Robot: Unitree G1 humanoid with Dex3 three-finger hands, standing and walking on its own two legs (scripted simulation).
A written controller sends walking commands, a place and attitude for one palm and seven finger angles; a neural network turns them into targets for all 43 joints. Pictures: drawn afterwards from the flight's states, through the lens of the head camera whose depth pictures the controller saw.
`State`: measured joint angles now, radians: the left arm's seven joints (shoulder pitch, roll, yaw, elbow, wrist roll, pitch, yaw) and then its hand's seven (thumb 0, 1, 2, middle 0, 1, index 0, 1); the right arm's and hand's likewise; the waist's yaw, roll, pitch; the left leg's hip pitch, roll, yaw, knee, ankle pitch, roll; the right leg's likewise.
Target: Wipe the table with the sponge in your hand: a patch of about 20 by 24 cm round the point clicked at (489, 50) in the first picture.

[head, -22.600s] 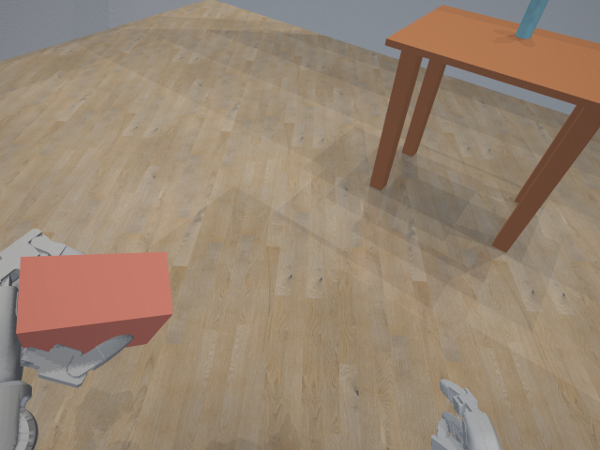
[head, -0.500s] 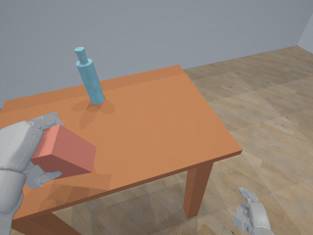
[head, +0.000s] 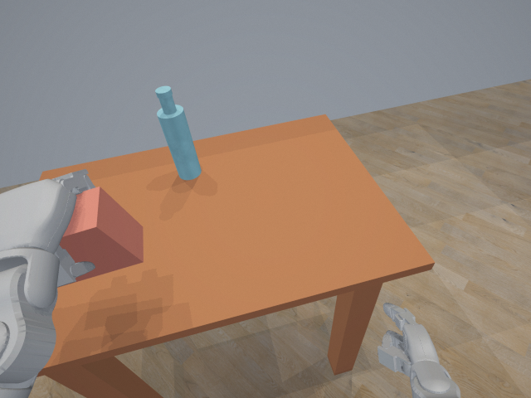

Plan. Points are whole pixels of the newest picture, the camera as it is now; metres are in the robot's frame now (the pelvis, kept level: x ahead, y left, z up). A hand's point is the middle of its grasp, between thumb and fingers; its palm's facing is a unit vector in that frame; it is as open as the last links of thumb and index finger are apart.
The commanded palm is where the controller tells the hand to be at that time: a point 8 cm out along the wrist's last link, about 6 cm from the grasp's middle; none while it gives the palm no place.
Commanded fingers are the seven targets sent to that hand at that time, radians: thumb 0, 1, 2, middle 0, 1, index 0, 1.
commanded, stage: turn the palm down, sponge in hand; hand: left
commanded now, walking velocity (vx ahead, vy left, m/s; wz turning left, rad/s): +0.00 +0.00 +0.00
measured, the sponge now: (82, 246) +0.24 +0.31 +0.13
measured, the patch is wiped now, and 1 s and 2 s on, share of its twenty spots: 0.00 0.00 0.00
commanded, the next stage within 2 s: move the sponge above the wiping area in 0.50 s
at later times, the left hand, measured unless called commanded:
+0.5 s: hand (87, 240) +0.24 +0.29 +0.16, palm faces +0.14 -0.10 -0.98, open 9.9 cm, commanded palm +0.19 +0.27 +0.21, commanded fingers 0.00 0.10 1.30 -1.20 -1.60 -1.20 -1.60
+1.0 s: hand (111, 266) +0.23 +0.27 +0.11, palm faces -0.05 -0.08 -1.00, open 9.9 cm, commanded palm +0.20 +0.27 +0.19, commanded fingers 0.00 0.10 1.30 -1.20 -1.60 -1.20 -1.60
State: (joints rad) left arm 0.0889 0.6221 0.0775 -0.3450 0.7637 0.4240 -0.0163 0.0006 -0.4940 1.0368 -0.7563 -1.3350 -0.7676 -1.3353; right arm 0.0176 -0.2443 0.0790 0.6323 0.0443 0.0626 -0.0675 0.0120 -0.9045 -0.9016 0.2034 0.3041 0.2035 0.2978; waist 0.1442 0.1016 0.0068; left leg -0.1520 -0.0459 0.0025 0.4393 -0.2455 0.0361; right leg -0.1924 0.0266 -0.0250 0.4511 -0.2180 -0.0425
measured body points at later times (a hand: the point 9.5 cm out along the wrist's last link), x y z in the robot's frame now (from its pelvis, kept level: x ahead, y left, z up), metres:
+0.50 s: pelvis +0.00 -0.01 +0.00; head +0.00 -0.06 +0.45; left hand +0.23 +0.29 +0.21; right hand +0.28 -0.20 -0.07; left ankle +0.00 +0.09 -0.74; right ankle +0.02 -0.09 -0.74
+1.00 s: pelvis -0.01 -0.02 +0.00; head -0.01 -0.07 +0.45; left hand +0.23 +0.27 +0.17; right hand +0.25 -0.22 -0.08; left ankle +0.00 +0.09 -0.74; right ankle +0.02 -0.09 -0.74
